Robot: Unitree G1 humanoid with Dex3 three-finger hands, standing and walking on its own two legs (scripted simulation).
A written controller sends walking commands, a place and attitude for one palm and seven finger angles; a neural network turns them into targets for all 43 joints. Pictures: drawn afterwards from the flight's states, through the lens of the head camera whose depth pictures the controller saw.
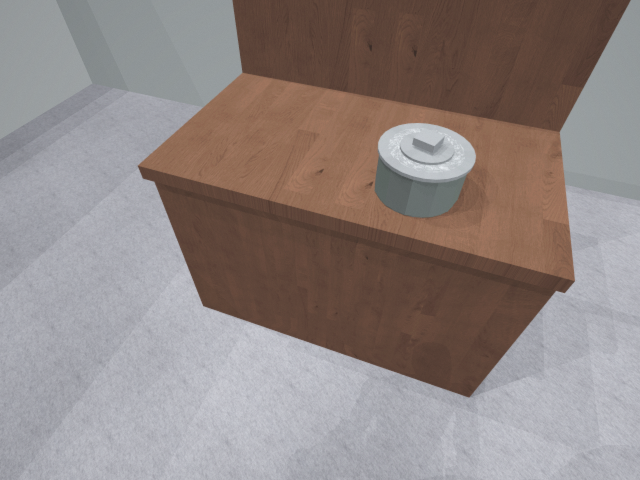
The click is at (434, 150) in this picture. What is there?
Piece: lid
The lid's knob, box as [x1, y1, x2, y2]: [412, 128, 444, 152]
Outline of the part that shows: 424,128 413,138 412,144 432,152 442,142 444,136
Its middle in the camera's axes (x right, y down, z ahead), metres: +0.22 -0.20 +0.79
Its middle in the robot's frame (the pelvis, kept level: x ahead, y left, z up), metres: +0.74 -0.18 +0.03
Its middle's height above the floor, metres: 0.80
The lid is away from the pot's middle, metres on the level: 0.00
